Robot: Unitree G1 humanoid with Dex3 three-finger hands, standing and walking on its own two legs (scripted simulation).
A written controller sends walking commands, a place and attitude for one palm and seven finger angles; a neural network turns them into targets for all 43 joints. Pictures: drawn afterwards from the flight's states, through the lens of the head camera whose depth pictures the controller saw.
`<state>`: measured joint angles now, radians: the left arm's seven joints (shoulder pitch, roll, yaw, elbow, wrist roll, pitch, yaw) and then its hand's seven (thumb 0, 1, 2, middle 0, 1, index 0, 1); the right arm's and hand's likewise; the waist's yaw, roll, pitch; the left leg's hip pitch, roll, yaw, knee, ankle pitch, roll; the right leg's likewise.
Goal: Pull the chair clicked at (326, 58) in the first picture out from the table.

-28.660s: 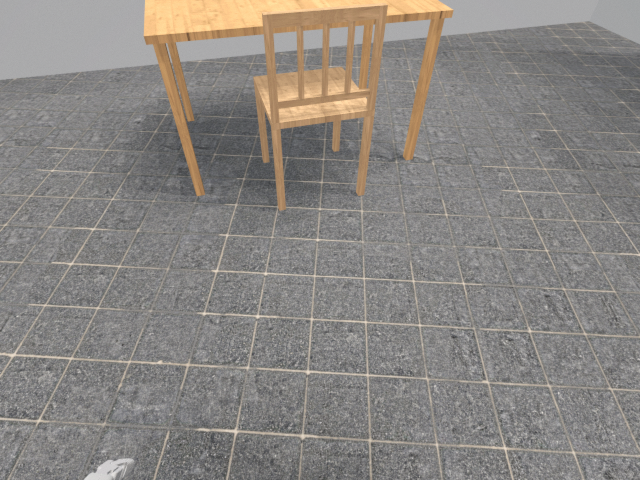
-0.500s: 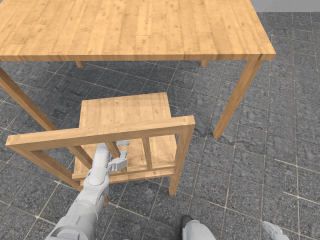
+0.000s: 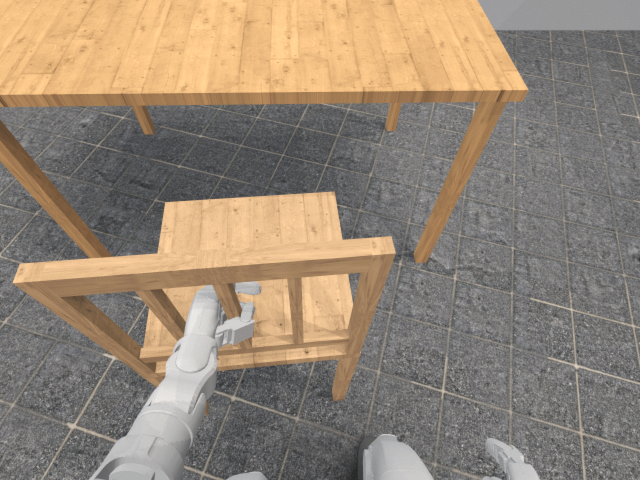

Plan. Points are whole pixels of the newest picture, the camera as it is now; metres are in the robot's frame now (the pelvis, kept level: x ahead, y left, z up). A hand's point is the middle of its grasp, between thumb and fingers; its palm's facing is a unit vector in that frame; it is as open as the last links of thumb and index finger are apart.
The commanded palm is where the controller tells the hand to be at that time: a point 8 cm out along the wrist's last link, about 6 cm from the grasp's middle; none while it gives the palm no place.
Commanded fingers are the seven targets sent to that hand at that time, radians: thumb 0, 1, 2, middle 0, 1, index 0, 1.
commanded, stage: step backward, pulling the chair out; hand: left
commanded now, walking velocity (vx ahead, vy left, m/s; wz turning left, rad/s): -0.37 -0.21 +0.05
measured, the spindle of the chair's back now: (235, 315) +0.35 +0.13 -0.09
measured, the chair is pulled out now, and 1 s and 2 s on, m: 0.26 0.51 0.67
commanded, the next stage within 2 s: stop walking, hand still on the chair in 1.18 s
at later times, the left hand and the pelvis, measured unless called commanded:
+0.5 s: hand (248, 390) +0.23 +0.09 -0.06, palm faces -0.06 -0.99 -0.15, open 5.1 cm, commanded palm +0.21 +0.15 -0.06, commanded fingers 0.00 0.90 0.90 -0.50 -1.45 -0.50 -1.45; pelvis -0.09 -0.01 +0.01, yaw -1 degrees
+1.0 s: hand out of the picture +0.08 +0.09 -0.06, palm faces +0.00 -0.99 -0.17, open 5.1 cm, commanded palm +0.07 +0.14 -0.06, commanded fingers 0.00 0.90 0.90 -0.50 -1.45 -0.50 -1.45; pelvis -0.22 -0.03 +0.01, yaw +1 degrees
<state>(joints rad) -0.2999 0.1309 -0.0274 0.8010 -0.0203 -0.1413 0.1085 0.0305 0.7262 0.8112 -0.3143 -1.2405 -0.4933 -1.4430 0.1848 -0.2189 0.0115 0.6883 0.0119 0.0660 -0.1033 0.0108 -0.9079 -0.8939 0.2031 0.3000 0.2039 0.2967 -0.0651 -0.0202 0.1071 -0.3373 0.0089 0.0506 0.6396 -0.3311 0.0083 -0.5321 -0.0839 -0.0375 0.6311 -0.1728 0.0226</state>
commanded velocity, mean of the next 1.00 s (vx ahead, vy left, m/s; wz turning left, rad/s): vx -0.38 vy -0.04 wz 0.12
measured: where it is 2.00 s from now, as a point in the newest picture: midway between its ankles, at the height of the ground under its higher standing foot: outside the picture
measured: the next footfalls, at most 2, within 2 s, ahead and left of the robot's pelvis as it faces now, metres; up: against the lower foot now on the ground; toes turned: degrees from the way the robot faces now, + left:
right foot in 0.16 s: -0.01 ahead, -0.15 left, +0.00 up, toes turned -5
left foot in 0.48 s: -0.04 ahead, +0.13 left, +0.00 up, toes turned -2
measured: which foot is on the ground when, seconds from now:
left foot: down 0.00-0.26, up 0.28-0.46, down 0.48-0.80, up 0.82-1.00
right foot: up 0.00-0.14, down 0.16-0.54, up 0.56-0.72, down 0.74-1.00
